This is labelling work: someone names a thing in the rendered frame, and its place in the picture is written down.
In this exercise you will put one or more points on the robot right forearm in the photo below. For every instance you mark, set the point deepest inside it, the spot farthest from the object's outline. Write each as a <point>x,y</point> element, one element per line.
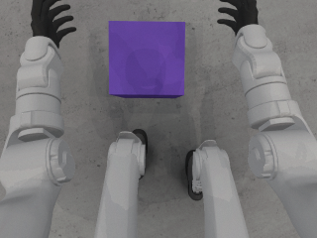
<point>264,84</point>

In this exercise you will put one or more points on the left robot upper arm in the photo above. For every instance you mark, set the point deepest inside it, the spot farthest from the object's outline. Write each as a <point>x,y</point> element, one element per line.
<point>33,174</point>

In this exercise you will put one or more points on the robot right foot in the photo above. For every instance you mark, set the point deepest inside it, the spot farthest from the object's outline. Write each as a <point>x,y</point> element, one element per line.
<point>195,195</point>

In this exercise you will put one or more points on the robot right hand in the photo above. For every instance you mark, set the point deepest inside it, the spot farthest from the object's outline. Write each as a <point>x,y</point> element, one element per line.
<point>246,14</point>

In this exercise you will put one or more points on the robot left forearm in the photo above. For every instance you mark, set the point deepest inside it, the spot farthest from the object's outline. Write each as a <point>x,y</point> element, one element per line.
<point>38,94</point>

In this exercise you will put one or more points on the robot left hand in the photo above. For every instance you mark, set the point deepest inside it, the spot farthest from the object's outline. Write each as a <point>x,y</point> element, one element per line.
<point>42,20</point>

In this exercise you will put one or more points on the carton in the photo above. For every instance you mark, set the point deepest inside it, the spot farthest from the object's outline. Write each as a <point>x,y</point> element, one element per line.
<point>146,59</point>

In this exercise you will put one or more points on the robot right shin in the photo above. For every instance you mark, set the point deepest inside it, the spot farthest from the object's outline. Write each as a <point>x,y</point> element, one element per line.
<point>196,186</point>

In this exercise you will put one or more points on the right robot upper arm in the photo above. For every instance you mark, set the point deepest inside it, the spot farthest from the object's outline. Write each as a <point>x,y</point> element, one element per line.
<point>287,160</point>

